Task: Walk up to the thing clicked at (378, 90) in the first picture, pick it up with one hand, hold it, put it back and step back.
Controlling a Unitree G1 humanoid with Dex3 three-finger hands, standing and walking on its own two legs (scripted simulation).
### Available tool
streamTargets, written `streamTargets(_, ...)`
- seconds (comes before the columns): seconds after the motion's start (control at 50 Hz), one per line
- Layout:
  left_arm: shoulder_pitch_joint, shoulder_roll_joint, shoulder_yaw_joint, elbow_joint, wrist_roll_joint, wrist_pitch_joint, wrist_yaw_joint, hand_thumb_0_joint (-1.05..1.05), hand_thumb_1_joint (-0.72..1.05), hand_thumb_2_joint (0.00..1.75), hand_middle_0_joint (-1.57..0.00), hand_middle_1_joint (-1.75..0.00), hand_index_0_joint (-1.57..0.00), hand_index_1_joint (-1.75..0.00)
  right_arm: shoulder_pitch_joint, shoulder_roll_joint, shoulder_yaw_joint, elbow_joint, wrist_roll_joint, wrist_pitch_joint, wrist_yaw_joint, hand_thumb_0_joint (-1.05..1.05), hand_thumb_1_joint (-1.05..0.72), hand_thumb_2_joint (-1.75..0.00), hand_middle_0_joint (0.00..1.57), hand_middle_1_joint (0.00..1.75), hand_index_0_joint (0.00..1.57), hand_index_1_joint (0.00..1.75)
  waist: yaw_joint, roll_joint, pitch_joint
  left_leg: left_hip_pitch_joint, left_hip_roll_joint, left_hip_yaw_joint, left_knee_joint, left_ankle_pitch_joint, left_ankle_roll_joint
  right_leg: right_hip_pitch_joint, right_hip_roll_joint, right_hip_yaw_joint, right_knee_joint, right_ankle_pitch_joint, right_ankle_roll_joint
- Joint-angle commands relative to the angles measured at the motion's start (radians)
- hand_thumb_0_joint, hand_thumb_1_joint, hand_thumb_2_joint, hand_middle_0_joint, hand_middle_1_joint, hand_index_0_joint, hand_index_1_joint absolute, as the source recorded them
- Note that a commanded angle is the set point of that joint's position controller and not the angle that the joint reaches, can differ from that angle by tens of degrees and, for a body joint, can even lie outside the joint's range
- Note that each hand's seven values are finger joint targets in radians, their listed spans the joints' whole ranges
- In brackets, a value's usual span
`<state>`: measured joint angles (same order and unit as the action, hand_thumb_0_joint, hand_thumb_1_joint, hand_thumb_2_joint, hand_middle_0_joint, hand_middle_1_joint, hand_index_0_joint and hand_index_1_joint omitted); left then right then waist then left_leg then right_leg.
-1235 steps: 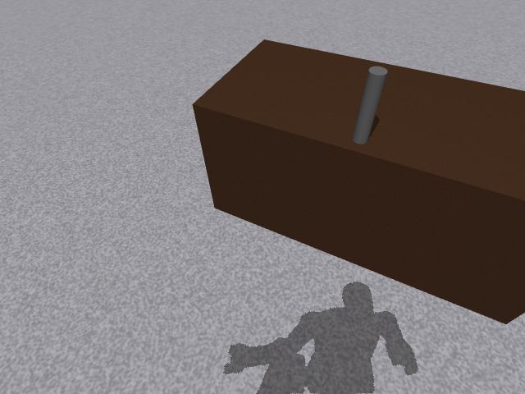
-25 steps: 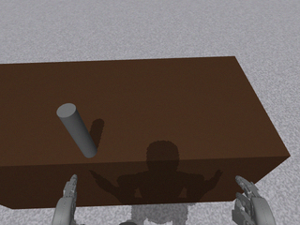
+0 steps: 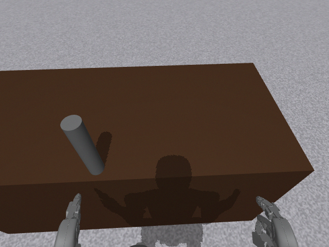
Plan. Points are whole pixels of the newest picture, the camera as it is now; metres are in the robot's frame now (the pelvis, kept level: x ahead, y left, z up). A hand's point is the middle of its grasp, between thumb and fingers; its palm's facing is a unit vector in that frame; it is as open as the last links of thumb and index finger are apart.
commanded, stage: home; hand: left
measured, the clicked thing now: (86, 148) +0.37 +0.24 +0.00
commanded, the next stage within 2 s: stand in 0.46 s
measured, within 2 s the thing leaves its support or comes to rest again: neither
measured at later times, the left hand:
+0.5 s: hand out of the picture +0.09 +0.25 -0.10, palm faces -0.04 -0.92 -0.38, open 17.6 cm
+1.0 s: hand out of the picture +0.04 +0.25 -0.09, palm faces -0.01 -0.94 -0.35, open 9.7 cm
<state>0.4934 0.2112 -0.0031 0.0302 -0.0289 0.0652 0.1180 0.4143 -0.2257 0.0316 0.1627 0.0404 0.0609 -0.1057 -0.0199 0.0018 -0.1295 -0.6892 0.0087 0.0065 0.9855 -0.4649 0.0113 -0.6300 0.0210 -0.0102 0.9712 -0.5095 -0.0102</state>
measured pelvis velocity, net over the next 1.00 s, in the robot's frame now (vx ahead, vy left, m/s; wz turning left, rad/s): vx -0.01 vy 0.00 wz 0.01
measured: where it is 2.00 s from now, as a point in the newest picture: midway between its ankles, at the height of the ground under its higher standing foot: outside the picture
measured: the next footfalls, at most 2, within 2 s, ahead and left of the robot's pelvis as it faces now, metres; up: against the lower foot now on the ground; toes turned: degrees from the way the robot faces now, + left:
none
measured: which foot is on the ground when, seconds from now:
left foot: down 0.00-1.00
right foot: down 0.00-1.00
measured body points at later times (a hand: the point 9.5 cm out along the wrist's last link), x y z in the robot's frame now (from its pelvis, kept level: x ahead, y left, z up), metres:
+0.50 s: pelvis +0.00 +0.00 +0.04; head +0.01 +0.00 +0.49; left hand +0.09 +0.30 -0.08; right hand +0.09 -0.29 -0.08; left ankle +0.02 +0.11 -0.68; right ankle -0.01 -0.11 -0.68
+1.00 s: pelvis -0.01 +0.00 +0.07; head -0.02 +0.00 +0.51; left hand +0.04 +0.30 -0.07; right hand +0.06 -0.28 -0.07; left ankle +0.02 +0.11 -0.68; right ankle -0.01 -0.11 -0.68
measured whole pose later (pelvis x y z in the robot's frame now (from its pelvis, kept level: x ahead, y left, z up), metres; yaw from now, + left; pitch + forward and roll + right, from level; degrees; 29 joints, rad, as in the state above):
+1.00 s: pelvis -0.01 +0.00 +0.07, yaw +1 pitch -4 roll +0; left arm 0.15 0.33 0.00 1.13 0.02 -0.02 0.02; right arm 0.13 -0.32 -0.02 1.15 -0.03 -0.02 -0.01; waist 0.00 0.00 0.05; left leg -0.14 -0.02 0.01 0.37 -0.16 0.02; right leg -0.09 0.00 0.00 0.37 -0.21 0.00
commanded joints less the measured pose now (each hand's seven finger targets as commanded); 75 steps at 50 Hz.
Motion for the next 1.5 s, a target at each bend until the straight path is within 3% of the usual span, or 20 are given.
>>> streamTargets(0.0,0.0,0.09,0.031,-0.192,0.004,-0.029,0.02,0.0,-0.53,0.07,-0.05,-0.06,-0.05,-0.06,-0.064,-0.114,-0.064,-0.045,0.006,-0.069,-0.02,0.0,-0.9,-0.9,0.2,0.3,0.2,0.3,-0.006,0.034,-0.058,0.145,0.004,-0.007,-0.16,0.205,0.004,0.005,0.004,-0.012,-0.172,0.236,-0.006)
streamTargets(0.02,-0.013,0.115,0.052,-0.201,0.004,-0.027,0.026,0.0,-0.54,0.06,-0.05,-0.06,-0.05,-0.06,-0.065,-0.115,-0.064,-0.016,0.004,-0.073,-0.023,0.0,-0.9,-0.9,0.2,0.3,0.2,0.3,0.0,0.046,-0.036,0.143,0.007,-0.011,-0.171,0.175,0.002,0.001,0.005,-0.015,-0.179,0.203,-0.007)
streamTargets(0.04,-0.019,0.093,0.028,-0.202,0.006,-0.028,0.024,0.0,-0.53,0.07,-0.05,-0.06,-0.05,-0.06,-0.077,-0.12,-0.07,-0.003,0.001,-0.081,-0.023,0.0,-0.9,-0.9,0.2,0.3,0.2,0.3,-0.019,0.053,-0.049,0.156,0.007,-0.01,-0.167,0.189,0.002,0.007,0.006,-0.015,-0.182,0.219,-0.007)
streamTargets(0.08,-0.017,0.109,0.045,-0.212,0.006,-0.016,0.032,0.0,-0.56,0.05,-0.05,-0.05,-0.05,-0.05,-0.094,-0.118,-0.07,0.029,0.0,-0.094,-0.028,0.0,-0.9,-0.9,0.2,0.3,0.2,0.3,-0.006,0.061,-0.062,0.164,0.009,-0.016,-0.169,0.207,0.001,0.026,0.006,-0.022,-0.176,0.232,-0.008)
streamTargets(0.1,-0.184,0.259,0.089,0.139,0.142,-0.055,-0.017,0.0,-0.61,0.01,-0.04,-0.04,-0.04,-0.04,-0.189,-0.244,-0.104,0.282,-0.152,-0.093,0.017,0.0,-0.9,-0.9,0.2,0.3,0.2,0.3,0.021,0.056,0.082,0.264,0.045,-0.077,-0.223,0.279,0.053,0.118,-0.07,0.071,-0.226,0.254,-0.063)
streamTargets(0.12,-0.156,0.269,0.101,0.26,0.142,-0.078,-0.042,0.0,-0.61,0.02,-0.04,-0.04,-0.04,-0.04,-0.174,-0.241,-0.113,0.324,-0.156,-0.093,0.035,0.0,-0.9,-0.9,0.2,0.3,0.2,0.3,0.01,0.012,-0.003,0.314,0.049,-0.074,-0.204,0.368,0.069,0.173,-0.078,0.087,-0.213,0.347,-0.074)
streamTargets(0.14,-0.167,0.273,0.099,0.287,0.137,-0.09,-0.053,0.0,-0.61,0.01,-0.04,-0.04,-0.04,-0.04,-0.182,-0.237,-0.109,0.348,-0.149,-0.095,0.046,0.0,-0.9,-0.9,0.2,0.3,0.2,0.3,0.009,-0.005,-0.033,0.323,0.046,-0.077,-0.193,0.414,0.074,0.206,-0.083,0.108,-0.206,0.398,-0.081)
streamTargets(0.2,-0.196,0.266,0.069,0.377,0.095,-0.115,-0.079,0.0,-0.61,0.02,-0.04,-0.05,-0.04,-0.04,-0.214,-0.246,-0.107,0.397,-0.107,-0.108,0.078,0.0,-0.9,-0.9,0.2,0.3,0.2,0.3,0.028,-0.008,-0.019,0.314,0.05,-0.108,-0.247,0.402,0.085,0.26,-0.081,0.113,-0.233,0.383,-0.076)
streamTargets(0.24,-0.224,0.265,0.067,0.449,0.076,-0.117,-0.085,0.0,-0.59,0.03,-0.04,-0.05,-0.04,-0.05,-0.227,-0.244,-0.11,0.453,-0.088,-0.108,0.087,0.0,-0.9,-0.9,0.2,0.3,0.2,0.3,0.024,-0.027,-0.027,0.339,0.049,-0.103,-0.262,0.379,0.068,0.274,-0.084,0.124,-0.259,0.402,-0.076)
streamTargets(0.28,-0.241,0.27,0.069,0.51,0.073,-0.116,-0.087,0.0,-0.59,0.03,-0.04,-0.05,-0.04,-0.05,-0.239,-0.239,-0.114,0.495,-0.088,-0.11,0.091,0.0,-0.9,-0.9,0.2,0.3,0.2,0.3,0.027,-0.031,-0.019,0.38,0.053,-0.117,-0.291,0.32,0.072,0.263,-0.084,0.13,-0.279,0.349,-0.07)
streamTargets(0.36,-0.287,0.293,0.068,0.619,0.08,-0.12,-0.088,0.0,-0.59,0.03,-0.04,-0.05,-0.04,-0.05,-0.27,-0.238,-0.111,0.577,-0.089,-0.101,0.096,0.0,-0.9,-0.9,0.2,0.3,0.2,0.3,0.017,-0.037,0.094,0.352,0.046,-0.118,-0.366,0.166,0.066,0.244,-0.105,0.17,-0.404,0.189,-0.077)
streamTargets(0.54,-0.307,0.304,0.059,0.817,0.054,-0.118,-0.085,0.0,-0.6,0.03,-0.04,-0.05,-0.04,-0.05,-0.27,-0.267,-0.102,0.748,-0.078,-0.102,0.091,0.0,-0.9,-0.9,0.2,0.3,0.2,0.3,0.016,0.002,0.083,0.497,0.079,-0.125,-0.501,0.374,0.045,0.396,-0.113,0.136,-0.508,0.395,-0.047)
streamTargets(0.6,-0.305,0.312,0.053,0.876,0.053,-0.116,-0.084,0.0,-0.36,0.27,-0.2,-0.29,-0.2,-0.29,-0.28,-0.269,-0.097,0.8,-0.071,-0.098,0.088,0.0,-0.9,-0.9,0.2,0.3,0.2,0.3,0.015,-0.015,0.105,0.528,0.076,-0.116,-0.537,0.378,0.034,0.418,-0.124,0.14,-0.572,0.405,-0.042)
streamTargets(0.76,-0.338,0.298,0.041,0.985,0.051,-0.109,-0.089,0.0,0.28,0.9,-0.2,-0.3,-0.2,-0.3,-0.314,-0.28,-0.09,0.885,-0.065,-0.097,0.086,0.0,-0.9,-0.9,0.2,0.3,0.2,0.3,0.019,0.013,0.159,0.548,0.094,-0.129,-0.656,0.331,0.024,0.457,-0.12,0.118,-0.652,0.322,-0.023)
streamTargets(0.86,-0.359,0.31,0.04,1.026,0.048,-0.105,-0.092,0.0,0.68,0.9,-0.2,-0.3,-0.2,-0.3,-0.324,-0.286,-0.088,0.919,-0.063,-0.096,0.086,0.0,-0.9,-0.9,0.2,0.3,0.2,0.3,0.021,0.018,0.158,0.559,0.101,-0.141,-0.711,0.263,0.021,0.474,-0.121,0.113,-0.672,0.301,-0.016)
streamTargets(0.92,-0.369,0.31,0.037,1.048,0.05,-0.108,-0.091,0.0,0.9,0.9,-0.2,-0.3,-0.2,-0.3,-0.333,-0.284,-0.087,0.934,-0.061,-0.096,0.089,0.0,-0.9,-0.9,0.2,0.3,0.2,0.3,0.021,-0.007,0.156,0.564,0.101,-0.133,-0.706,0.31,0.021,0.49,-0.131,0.113,-0.686,0.316,-0.012)
streamTargets(1.08,-0.385,0.315,0.032,1.082,0.05,-0.108,-0.089,0.0,0.9,0.9,-0.2,-0.3,-0.2,-0.3,-0.346,-0.29,-0.085,0.959,-0.06,-0.086,0.092,0.0,-0.9,-0.9,0.2,0.3,0.2,0.3,0.017,-0.023,0.177,0.568,0.097,-0.122,-0.71,0.301,0.017,0.478,-0.138,0.12,-0.729,0.278,-0.005)
streamTargets(1.28,-0.392,0.316,0.032,1.097,0.046,-0.107,-0.092,0.0,0.9,0.9,-0.2,-0.3,-0.2,-0.3,-0.339,-0.297,-0.079,0.97,-0.056,-0.088,0.091,0.0,-0.9,-0.9,0.2,0.3,0.2,0.3,0.015,0.015,0.145,0.575,0.105,-0.12,-0.722,0.318,0.02,0.51,-0.144,0.12,-0.724,0.329,-0.007)
streamTargets(1.4,-0.39,0.314,0.031,1.1,0.044,-0.1,-0.096,0.0,0.9,0.9,-0.2,-0.3,-0.2,-0.3,-0.336,-0.304,-0.077,0.973,-0.056,-0.089,0.09,0.0,-0.9,-0.9,0.2,0.3,0.2,0.3,0.017,0.023,0.155,0.56,0.11,-0.13,-0.747,0.269,0.019,0.509,-0.137,0.107,-0.708,0.318,-0.008)
streamTargets(1.48,-0.396,0.316,0.031,1.096,0.044,-0.104,-0.097,0.0,0.9,0.9,-0.2,-0.3,-0.2,-0.3,-0.333,-0.302,-0.075,0.971,-0.055,-0.091,0.09,0.0,-0.9,-0.9,0.2,0.3,0.2,0.3,0.012,0.003,0.148,0.573,0.105,-0.121,-0.738,0.323,0.018,0.508,-0.141,0.112,-0.714,0.346,-0.006)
